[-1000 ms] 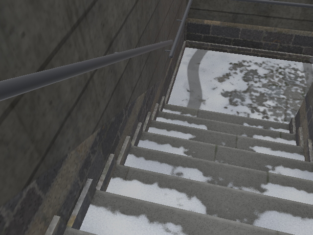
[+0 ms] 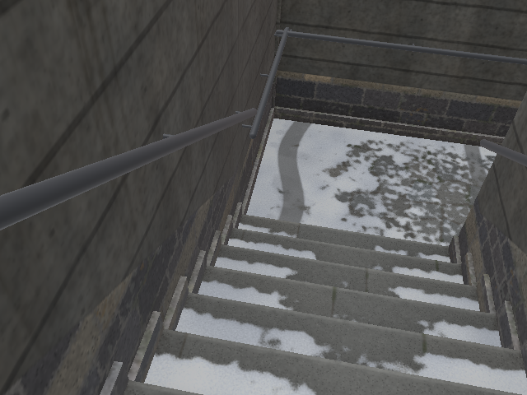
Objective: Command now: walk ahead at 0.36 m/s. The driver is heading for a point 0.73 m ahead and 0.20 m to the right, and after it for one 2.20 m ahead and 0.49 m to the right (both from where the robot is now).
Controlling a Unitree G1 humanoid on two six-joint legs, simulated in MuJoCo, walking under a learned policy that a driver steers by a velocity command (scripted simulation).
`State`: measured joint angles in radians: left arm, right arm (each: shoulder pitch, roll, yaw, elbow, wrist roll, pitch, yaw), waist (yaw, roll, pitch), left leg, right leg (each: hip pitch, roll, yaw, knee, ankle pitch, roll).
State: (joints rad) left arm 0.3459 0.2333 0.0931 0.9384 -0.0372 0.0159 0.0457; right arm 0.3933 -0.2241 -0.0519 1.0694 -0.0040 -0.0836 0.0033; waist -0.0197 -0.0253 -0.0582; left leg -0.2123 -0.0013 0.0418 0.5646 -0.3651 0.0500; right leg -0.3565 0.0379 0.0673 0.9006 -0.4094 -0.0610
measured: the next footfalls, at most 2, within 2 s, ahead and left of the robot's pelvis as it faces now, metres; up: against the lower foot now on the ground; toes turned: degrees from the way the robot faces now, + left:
right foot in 0.46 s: +0.23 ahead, -0.24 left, -0.18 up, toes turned -1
left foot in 1.04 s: +0.59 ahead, +0.02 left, -0.36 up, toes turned +2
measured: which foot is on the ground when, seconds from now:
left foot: down 0.00-0.42, up 0.44-1.00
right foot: up 0.00-0.44, down 0.46-1.00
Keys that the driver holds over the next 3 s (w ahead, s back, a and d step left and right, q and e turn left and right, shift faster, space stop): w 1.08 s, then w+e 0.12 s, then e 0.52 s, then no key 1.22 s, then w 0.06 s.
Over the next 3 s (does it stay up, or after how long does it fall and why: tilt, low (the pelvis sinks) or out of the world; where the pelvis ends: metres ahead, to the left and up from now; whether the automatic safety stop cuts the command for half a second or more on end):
stays up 0.83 -0.10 -0.53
